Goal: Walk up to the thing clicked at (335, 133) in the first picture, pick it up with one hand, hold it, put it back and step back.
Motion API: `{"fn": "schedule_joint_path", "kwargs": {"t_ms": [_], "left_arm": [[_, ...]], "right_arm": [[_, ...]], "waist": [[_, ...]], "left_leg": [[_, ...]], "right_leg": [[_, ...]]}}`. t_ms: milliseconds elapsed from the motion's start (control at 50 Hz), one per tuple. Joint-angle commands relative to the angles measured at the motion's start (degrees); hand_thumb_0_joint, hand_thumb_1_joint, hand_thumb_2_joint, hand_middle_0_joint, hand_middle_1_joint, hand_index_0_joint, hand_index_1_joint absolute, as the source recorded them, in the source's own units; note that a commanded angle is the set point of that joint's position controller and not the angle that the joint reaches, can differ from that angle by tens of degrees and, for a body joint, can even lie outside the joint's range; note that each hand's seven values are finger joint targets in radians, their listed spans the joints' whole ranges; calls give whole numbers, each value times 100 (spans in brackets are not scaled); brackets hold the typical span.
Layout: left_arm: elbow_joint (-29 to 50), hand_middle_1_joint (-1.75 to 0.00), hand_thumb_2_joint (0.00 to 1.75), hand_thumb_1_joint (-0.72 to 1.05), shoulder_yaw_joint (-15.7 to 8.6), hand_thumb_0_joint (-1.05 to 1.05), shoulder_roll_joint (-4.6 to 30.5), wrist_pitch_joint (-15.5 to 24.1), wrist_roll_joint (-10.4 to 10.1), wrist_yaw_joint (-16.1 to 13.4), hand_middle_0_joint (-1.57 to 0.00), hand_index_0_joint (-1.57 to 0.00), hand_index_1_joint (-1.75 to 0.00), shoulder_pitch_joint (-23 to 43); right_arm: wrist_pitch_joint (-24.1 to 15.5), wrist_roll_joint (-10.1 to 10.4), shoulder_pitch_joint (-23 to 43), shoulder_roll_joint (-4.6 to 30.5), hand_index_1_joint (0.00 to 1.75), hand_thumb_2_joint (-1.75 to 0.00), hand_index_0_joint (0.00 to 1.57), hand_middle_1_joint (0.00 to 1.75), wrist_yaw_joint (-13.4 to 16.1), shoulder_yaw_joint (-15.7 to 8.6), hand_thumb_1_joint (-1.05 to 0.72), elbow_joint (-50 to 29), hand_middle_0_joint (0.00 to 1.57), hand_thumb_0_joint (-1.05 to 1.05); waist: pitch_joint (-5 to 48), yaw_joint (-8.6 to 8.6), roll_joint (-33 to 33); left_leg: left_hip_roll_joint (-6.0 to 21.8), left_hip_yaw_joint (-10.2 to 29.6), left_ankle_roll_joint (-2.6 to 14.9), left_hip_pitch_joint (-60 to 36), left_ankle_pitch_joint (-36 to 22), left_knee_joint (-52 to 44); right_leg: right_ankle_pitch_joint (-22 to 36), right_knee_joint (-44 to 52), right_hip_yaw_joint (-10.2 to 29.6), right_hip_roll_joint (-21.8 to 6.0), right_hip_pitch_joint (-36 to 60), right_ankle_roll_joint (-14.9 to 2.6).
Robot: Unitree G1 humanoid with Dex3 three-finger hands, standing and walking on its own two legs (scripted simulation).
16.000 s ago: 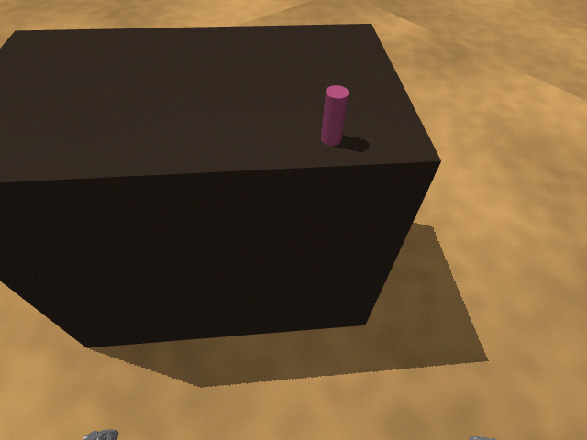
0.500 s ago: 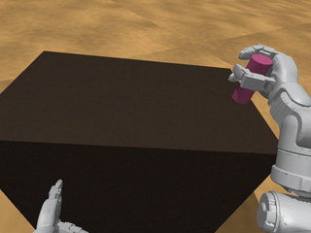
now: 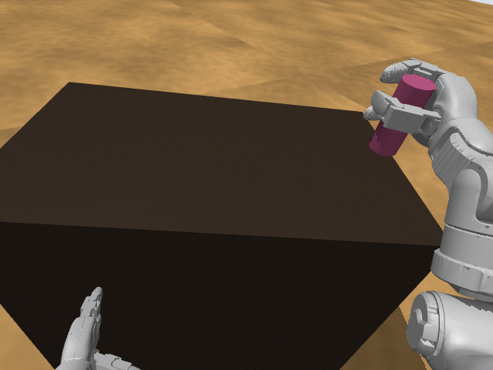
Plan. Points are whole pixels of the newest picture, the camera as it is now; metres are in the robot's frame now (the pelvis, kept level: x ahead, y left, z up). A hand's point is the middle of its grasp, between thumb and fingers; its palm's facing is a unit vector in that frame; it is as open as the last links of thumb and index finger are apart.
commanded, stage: hold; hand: right
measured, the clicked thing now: (399, 117) +0.34 -0.18 +0.30
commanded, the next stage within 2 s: crouch in 1.88 s
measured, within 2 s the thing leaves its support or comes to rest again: neither
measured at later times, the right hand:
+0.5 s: hand (405, 101) +0.33 -0.17 +0.33, palm faces +0.11 +0.99 -0.01, open 5.0 cm
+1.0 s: hand (403, 108) +0.32 -0.17 +0.32, palm faces +0.10 +0.99 -0.02, open 5.0 cm
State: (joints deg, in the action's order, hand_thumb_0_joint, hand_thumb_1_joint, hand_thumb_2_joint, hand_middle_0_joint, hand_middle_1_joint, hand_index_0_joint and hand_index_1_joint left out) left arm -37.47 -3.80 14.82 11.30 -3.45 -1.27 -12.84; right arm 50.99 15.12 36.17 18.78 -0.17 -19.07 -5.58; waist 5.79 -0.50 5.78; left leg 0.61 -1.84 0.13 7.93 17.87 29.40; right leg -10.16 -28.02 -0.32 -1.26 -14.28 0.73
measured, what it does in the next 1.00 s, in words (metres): stands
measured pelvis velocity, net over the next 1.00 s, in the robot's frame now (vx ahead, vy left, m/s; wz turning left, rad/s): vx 0.00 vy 0.00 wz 0.00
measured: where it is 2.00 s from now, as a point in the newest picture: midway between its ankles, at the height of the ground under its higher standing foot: outside the picture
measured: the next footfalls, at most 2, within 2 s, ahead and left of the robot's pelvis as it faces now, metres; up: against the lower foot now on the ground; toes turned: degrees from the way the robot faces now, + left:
none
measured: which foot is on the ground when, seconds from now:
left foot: down 0.00-1.00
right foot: down 0.00-1.00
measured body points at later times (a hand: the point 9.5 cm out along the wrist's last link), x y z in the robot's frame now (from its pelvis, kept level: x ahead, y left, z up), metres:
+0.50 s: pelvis +0.00 +0.00 +0.00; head -0.07 +0.04 +0.44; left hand +0.18 +0.25 -0.07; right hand +0.32 -0.22 +0.33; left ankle -0.02 +0.11 -0.74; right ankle +0.06 -0.13 -0.74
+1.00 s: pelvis +0.00 +0.00 +0.00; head -0.07 +0.04 +0.44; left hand +0.18 +0.25 -0.07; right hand +0.31 -0.22 +0.33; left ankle -0.02 +0.11 -0.74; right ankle +0.06 -0.13 -0.74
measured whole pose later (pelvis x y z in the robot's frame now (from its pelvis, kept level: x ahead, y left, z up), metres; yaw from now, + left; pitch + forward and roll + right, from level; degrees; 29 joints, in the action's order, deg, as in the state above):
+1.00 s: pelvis +0.00 +0.00 +0.00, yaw +0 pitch -4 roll +0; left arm -38.1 -3.7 14.9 13.2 -3.6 -1.1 -12.7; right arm 52.1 15.4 35.1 20.1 -1.9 -20.0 -7.0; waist 5.9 -0.5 5.9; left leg 0.5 -2.0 0.2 8.3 17.9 30.1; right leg -10.2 -28.8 -0.1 -1.4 -14.7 0.8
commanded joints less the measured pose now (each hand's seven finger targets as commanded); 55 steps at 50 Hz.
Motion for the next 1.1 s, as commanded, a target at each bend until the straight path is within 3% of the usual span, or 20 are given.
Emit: {"fn": "schedule_joint_path", "kwargs": {"t_ms": [0, 80, 120, 340, 380, 500, 540, 580, 620, 640, 660, 680, 700, 800, 840, 900, 940, 1020, 1040, 1080], "left_arm": [[1019, -5, 5, -54, -212, 0, 657, 367, -14, -47, -5, -5, -5, 1074], [834, -6, 4, -54, -303, 0, 706, 374, -27, -78, -5, -5, -5, 903], [1003, -6, 4, -54, -113, 0, 549, 432, -39, -46, -5, -5, -5, 1108], [1110, -6, 4, -54, -277, 0, 679, 490, -36, -52, -5, -6, -5, 1089], [852, -6, 4, -54, -153, 0, 507, 453, -32, -18, -5, -5, -5, 862], [684, -6, 4, -53, -152, 0, 510, 440, -48, 30, -5, -6, -5, 853], [1330, -6, 4, -54, -180, 0, 671, 518, -55, 26, -5, -6, -5, 1266], [835, -6, 4, -54, -360, 0, 797, 460, -28, -18, -5, -6, -5, 961], [1146, -6, 5, -54, -152, 0, 616, 520, -47, 3, -5, -5, -5, 1238], [864, -6, 4, -53, -310, 0, 724, 501, -24, -43, -5, -6, -5, 1009], [1342, -6, 4, -54, -216, 0, 714, 547, -31, -41, -5, -5, -5, 1326], [611, -6, 4, -53, -244, 0, 618, 487, -19, -51, -5, -5, -5, 864], [1088, -6, 4, -54, -167, 0, 620, 539, -29, -47, -5, -5, -5, 1175], [974, -6, 4, -53, -66, 0, 495, 549, -35, -21, -5, -6, -5, 1020], [926, -6, 4, -53, -300, 0, 703, 536, -26, -44, -5, -6, -5, 905], [1077, -6, 4, -53, -80, 0, 530, 545, -46, 7, -5, -6, -5, 1149], [600, -6, 4, -53, -263, 0, 631, 497, -31, -21, -5, -6, -5, 832], [855, -6, 4, -53, -324, 0, 744, 526, -7, -73, -5, -6, -5, 961], [1328, -6, 4, -53, -241, 0, 735, 590, -16, -55, -5, -6, -5, 1288], [847, -6, 4, -53, -128, 0, 524, 565, -15, -60, -5, -6, -5, 1000]], "right_arm": [[-437, -13, 2765, 1298, 146, -134, 142, 146, 29, -418, -67, -1078, 142, 0], [-456, 14, 2806, 1289, 145, -134, 143, 145, -7, -366, -69, -1218, 142, 0], [-461, -1, 2807, 1197, 145, -134, 142, 145, -40, -243, -68, -1313, 142, 0], [-439, 16, 2966, 1527, 145, -134, 142, 145, -37, -554, -69, -1360, 142, 0], [-383, 11, 2785, 1305, 146, -134, 143, 146, -67, -393, -71, -1100, 143, 0], [-226, 38, 2519, 1295, 147, -136, 145, 147, -121, -438, -71, -915, 144, 0], [-247, 33, 2846, 1324, 147, -135, 144, 147, -153, -353, -67, -1368, 143, 0], [-233, 27, 2747, 1590, 148, -136, 145, 148, -98, -624, -71, -1094, 144, 0], [-265, 24, 2892, 1404, 148, -136, 145, 148, -86, -457, -71, -1228, 145, 0], [-274, 30, 2870, 1496, 147, -136, 145, 147, -54, -568, -69, -1088, 144, 0], [-329, 18, 3036, 1511, 147, -135, 144, 147, -44, -523, -67, -1340, 143, 0], [-328, 37, 2805, 1534, 145, -133, 143, 145, -43, -597, -71, -1003, 143, 0], [-352, -7, 2940, 1501, 146, -134, 143, 146, -54, -499, -69, -1209, 143, 0], [-408, 5, 2848, 1432, 146, -135, 144, 146, -107, -450, -71, -1204, 144, 0], [-392, 5, 2666, 1480, 146, -134, 144, 146, -125, -505, -72, -1114, 144, 0], [-372, 25, 2733, 1396, 146, -135, 144, 146, -159, -406, -70, -1408, 144, 0], [-304, 56, 2526, 1462, 146, -134, 144, 146, -138, -546, -71, -1021, 144, 0], [-337, 47, 2565, 1614, 146, -135, 144, 146, -91, -668, -72, -967, 144, 0], [-359, 49, 2766, 1471, 145, -134, 143, 145, -85, -533, -71, -1299, 143, 0], [-403, 46, 2723, 1531, 147, -135, 145, 147, -62, -608, -71, -1122, 144, 0]], "waist": [[935, -12, -632], [817, 20, -476], [930, 2, -414], [1140, -12, -438], [922, 18, -484], [679, -25, -456], [1130, 32, -554], [958, 1, -638], [963, 10, -582], [871, 6, -561], [1098, 9, -564], [692, -40, -517], [987, 23, -488], [923, -29, -339], [912, 25, -427], [869, -14, -352], [658, 18, -448], [669, -1, -666], [975, 35, -619], [761, -43, -524]], "left_leg": [[-99, -140, -37, 657, -930, -708], [-87, -110, -31, 744, -873, -716], [-107, -134, -13, 700, -853, -692], [-125, -156, -2, 643, -1053, -609], [-133, -168, -5, 700, -1037, -613], [-117, -154, -29, 745, -863, -688], [-135, -157, -27, 638, -1034, -651], [-111, -143, -51, 676, -1002, -679], [-113, -148, -47, 715, -953, -673], [-116, -155, -25, 740, -808, -683], [-119, -152, -31, 642, -897, -669], [-105, -144, -23, 818, -786, -656], [-112, -139, -30, 735, -823, -663], [-107, -126, -13, 738, -889, -628], [-121, -138, -10, 764, -871, -629], [-110, -120, -28, 743, -754, -681], [-106, -123, -37, 812, -645, -724], [-99, -122, -64, 766, -641, -732], [-83, -79, -82, 699, -744, -714], [-88, -96, -62, 753, -749, -685]], "right_leg": [[387, 261, -63, 134, 984, -205], [310, 254, -77, 147, 997, -205], [338, 270, -63, 134, 1027, -188], [566, 165, -51, 133, 1102, -177], [538, 175, -56, 131, 979, -188], [349, 216, -63, 154, 841, -190], [533, 215, -29, 117, 1069, -190], [453, 182, -41, 148, 980, -206], [417, 215, -46, 140, 985, -198], [289, 211, -43, 132, 985, -195], [391, 221, -27, 139, 1051, -189], [247, 194, -62, 148, 866, -200], [298, 217, -49, 145, 1011, -192], [379, 192, -76, 142, 970, -177], [354, 195, -72, 133, 973, -173], [230, 234, -68, 145, 896, -179], [94, 232, -66, 153, 819, -199], [76, 225, -58, 157, 818, -210], [189, 213, -58, 156, 919, -207], [191, 170, -78, 165, 828, -205]]}}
